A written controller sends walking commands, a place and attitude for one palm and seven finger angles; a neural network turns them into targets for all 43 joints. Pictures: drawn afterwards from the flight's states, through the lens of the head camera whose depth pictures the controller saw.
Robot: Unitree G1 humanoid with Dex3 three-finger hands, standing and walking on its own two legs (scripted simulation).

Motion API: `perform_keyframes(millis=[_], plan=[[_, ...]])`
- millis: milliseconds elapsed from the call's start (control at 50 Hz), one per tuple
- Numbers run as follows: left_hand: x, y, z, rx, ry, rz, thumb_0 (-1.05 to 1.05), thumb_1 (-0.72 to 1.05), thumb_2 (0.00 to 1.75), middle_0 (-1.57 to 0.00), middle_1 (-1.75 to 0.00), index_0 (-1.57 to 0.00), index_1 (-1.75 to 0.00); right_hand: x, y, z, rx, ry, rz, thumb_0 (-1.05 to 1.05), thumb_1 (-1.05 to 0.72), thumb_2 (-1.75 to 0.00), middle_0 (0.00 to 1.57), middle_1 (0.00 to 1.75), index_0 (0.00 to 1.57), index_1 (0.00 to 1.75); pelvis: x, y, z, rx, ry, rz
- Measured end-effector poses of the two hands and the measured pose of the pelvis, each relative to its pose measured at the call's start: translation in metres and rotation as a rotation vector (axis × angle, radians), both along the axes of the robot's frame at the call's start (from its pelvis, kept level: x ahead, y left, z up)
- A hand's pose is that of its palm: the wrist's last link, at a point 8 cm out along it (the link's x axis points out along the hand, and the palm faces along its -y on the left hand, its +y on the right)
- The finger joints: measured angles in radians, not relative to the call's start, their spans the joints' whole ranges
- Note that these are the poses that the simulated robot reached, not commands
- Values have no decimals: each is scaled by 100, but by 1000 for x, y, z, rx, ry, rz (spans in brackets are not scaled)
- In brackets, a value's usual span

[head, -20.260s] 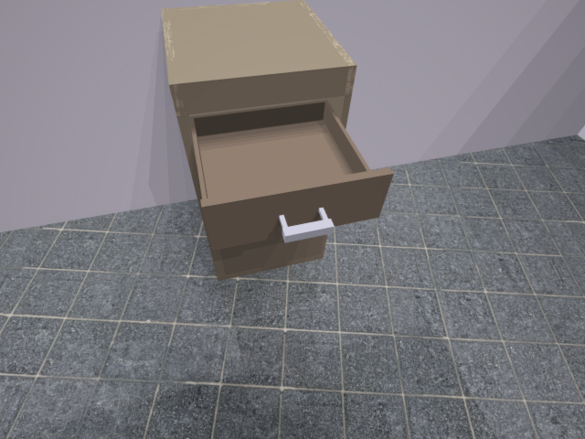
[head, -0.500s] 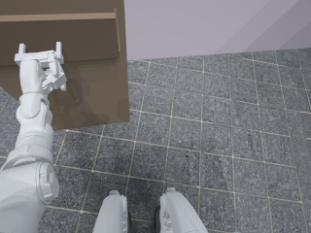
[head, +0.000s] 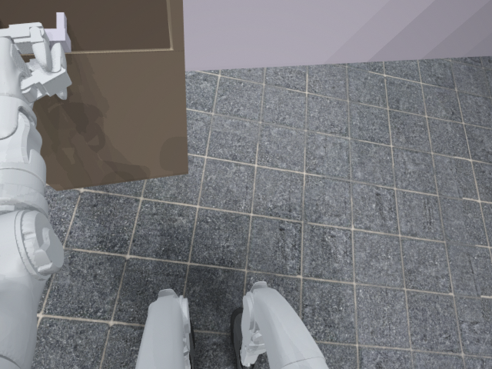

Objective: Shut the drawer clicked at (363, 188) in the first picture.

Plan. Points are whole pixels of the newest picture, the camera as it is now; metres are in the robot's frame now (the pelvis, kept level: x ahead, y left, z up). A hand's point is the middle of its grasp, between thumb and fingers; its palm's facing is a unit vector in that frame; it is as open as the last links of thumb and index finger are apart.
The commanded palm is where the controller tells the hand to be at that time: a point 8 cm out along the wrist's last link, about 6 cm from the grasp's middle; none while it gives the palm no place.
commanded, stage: push the drawer shut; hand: left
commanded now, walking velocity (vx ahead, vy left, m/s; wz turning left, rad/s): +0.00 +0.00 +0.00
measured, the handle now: (27, 30) +0.61 +0.27 +0.05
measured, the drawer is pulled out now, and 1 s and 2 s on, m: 0.00 0.00 0.00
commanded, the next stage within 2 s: pull the fist back off the drawer in 0.04 s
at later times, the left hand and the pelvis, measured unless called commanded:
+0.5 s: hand (52, 68) +0.55 +0.23 +0.05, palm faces +0.10 -0.99 -0.04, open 3.1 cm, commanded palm +0.54 +0.23 +0.05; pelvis -0.02 +0.01 -0.01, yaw -1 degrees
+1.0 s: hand (53, 77) +0.52 +0.22 +0.06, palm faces +0.13 -0.99 -0.03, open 3.2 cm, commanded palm +0.48 +0.25 +0.07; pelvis +0.03 +0.01 +0.02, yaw -1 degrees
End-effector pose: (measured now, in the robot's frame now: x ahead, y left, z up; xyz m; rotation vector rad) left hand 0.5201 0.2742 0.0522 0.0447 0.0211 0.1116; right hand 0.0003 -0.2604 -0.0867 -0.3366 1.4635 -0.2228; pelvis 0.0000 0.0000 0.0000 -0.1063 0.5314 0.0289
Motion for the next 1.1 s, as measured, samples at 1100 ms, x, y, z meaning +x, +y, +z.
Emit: perform_keyframes(millis=[1100], plan=[[-50,-5,26,-2,-37,-18,2,90,90,-140,-160,-140,-160,86,20,25,94,-145,-18,0,-90,-90,20,30,20,30,38,14,42,23,-71,-22]])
